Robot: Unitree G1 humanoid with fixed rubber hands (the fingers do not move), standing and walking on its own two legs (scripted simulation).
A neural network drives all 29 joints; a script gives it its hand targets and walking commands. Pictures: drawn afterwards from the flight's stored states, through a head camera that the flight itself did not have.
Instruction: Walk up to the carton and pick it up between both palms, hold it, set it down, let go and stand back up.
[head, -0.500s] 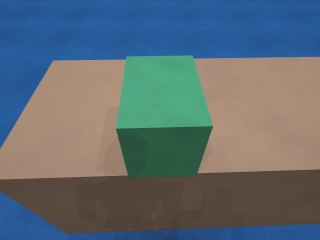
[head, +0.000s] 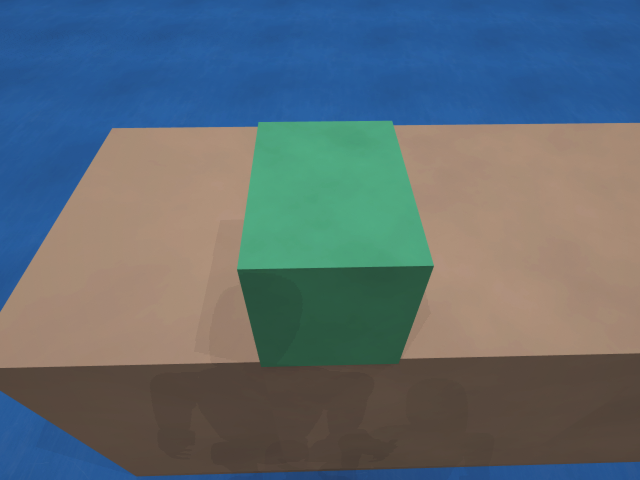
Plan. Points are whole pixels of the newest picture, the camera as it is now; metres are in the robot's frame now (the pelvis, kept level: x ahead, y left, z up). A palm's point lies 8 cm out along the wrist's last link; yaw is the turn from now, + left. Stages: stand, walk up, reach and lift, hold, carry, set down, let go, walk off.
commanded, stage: walk up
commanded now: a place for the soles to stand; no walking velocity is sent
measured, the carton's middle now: (327, 241) +0.44 +0.00 +0.05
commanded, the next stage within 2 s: reach and lift in 0.68 s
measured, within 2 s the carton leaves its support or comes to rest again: neither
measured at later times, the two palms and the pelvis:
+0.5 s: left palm out of the picture +0.09 +0.26 -0.12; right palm out of the picture +0.08 -0.25 -0.12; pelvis +0.01 +0.01 +0.00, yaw +2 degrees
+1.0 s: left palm out of the picture +0.14 +0.24 -0.08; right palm out of the picture +0.13 -0.24 -0.09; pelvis -0.03 +0.00 +0.00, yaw +0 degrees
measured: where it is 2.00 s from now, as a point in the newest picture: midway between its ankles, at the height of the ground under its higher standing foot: outside the picture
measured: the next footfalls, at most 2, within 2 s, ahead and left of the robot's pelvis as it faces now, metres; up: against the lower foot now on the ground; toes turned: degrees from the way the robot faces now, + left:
none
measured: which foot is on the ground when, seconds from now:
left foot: down 0.00-1.00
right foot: down 0.00-1.00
